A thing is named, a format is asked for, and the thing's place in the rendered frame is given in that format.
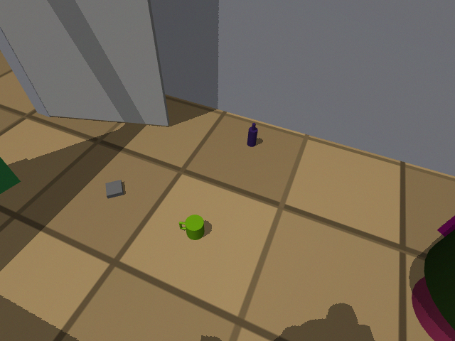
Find potted plant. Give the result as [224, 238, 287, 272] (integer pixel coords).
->
[412, 230, 455, 341]

